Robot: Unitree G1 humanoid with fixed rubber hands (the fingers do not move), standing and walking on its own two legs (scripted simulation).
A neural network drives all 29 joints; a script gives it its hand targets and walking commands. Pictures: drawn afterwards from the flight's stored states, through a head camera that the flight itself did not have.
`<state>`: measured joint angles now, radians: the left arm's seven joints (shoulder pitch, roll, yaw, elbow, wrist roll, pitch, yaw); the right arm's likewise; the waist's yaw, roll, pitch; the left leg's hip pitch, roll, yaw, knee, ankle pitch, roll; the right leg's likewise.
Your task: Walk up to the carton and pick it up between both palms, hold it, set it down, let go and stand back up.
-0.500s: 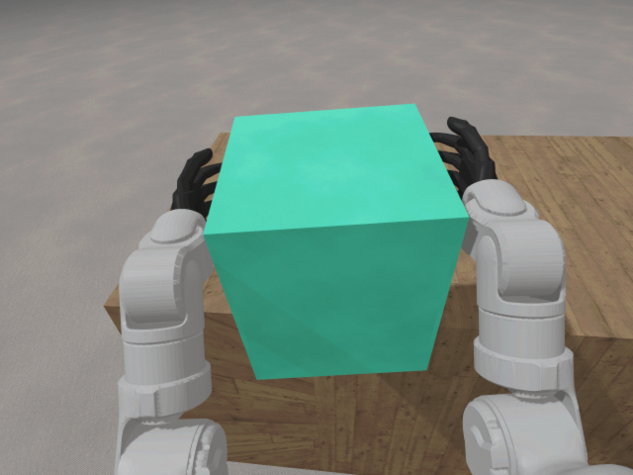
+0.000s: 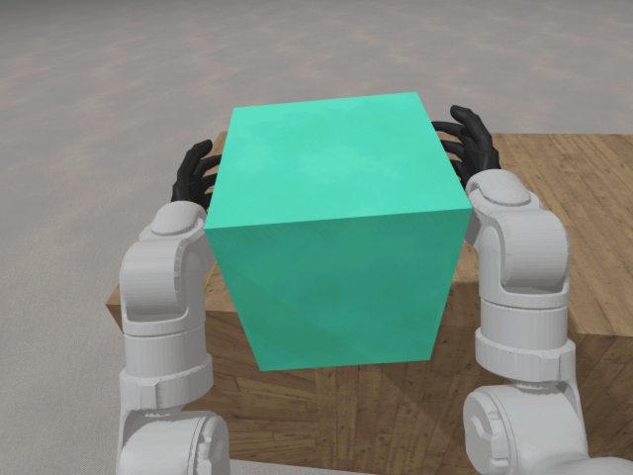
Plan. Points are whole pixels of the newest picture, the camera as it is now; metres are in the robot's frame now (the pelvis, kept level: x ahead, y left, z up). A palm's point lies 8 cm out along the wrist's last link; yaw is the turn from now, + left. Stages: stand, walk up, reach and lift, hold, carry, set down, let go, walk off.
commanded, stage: hold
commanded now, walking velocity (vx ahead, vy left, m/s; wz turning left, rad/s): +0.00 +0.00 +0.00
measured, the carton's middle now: (334, 237) +0.33 +0.00 +0.18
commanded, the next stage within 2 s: none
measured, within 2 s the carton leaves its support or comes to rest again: neither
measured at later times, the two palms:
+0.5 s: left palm (192, 210) +0.32 +0.15 +0.24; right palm (472, 176) +0.33 -0.15 +0.26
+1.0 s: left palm (188, 220) +0.31 +0.15 +0.23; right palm (471, 187) +0.32 -0.15 +0.25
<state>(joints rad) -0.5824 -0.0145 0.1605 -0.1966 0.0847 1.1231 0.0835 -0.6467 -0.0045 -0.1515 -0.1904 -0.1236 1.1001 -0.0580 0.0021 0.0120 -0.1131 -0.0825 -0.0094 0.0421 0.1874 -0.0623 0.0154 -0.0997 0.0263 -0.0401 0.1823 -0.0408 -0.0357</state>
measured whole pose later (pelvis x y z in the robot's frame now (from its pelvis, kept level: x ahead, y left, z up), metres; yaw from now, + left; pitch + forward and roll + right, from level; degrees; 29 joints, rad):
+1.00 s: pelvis +0.00 +0.00 +0.00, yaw +0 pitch -3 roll +0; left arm -0.52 -0.01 0.14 -0.25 0.08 1.13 0.08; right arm -0.59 0.01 -0.13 -0.25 -0.12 1.10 -0.07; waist 0.00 0.01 -0.11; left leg -0.07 -0.01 0.04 0.18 -0.07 0.02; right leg -0.08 0.03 -0.04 0.17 -0.04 -0.03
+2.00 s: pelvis +0.00 +0.00 +0.00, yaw +0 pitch -3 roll +0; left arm -0.56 -0.03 0.17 -0.18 0.10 1.08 0.06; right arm -0.62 0.02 -0.16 -0.19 -0.14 1.06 -0.06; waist 0.00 0.01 -0.10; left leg -0.07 -0.01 0.03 0.17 -0.06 0.02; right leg -0.08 0.02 -0.05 0.16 -0.04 -0.03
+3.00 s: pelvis +0.00 +0.00 +0.00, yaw +1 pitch -3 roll +0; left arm -0.53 -0.04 0.17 -0.18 0.11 1.05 0.06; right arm -0.59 0.02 -0.15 -0.18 -0.14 1.03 -0.05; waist 0.00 0.02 -0.09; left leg -0.06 -0.02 0.03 0.15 -0.05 0.02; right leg -0.07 0.02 -0.04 0.14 -0.02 -0.03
